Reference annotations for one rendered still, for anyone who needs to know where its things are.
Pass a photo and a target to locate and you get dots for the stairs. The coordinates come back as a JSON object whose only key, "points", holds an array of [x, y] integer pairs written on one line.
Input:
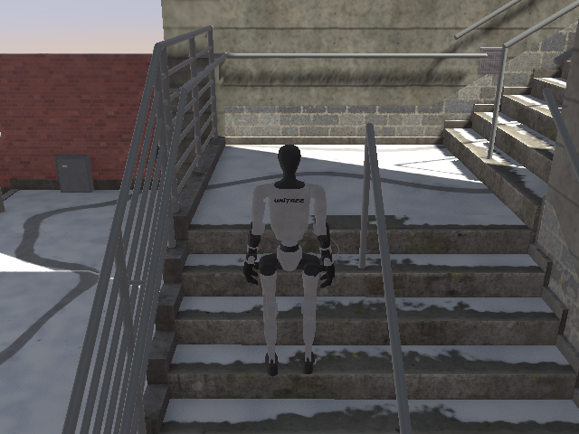
{"points": [[478, 341], [519, 170]]}

